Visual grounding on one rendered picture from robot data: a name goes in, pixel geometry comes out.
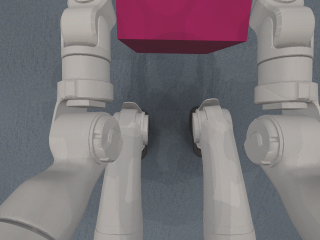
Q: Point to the robot right forearm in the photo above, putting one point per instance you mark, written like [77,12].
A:
[285,52]

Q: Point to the robot right shin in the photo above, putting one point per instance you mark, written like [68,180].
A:
[215,102]

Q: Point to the left robot upper arm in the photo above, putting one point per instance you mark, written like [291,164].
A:
[50,205]

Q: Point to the robot left forearm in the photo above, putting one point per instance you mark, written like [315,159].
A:
[86,56]

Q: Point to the right robot upper arm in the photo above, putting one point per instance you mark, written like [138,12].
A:
[287,147]

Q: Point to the carton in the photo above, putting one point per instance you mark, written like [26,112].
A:
[182,26]

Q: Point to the left robot thigh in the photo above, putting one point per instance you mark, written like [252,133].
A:
[120,215]

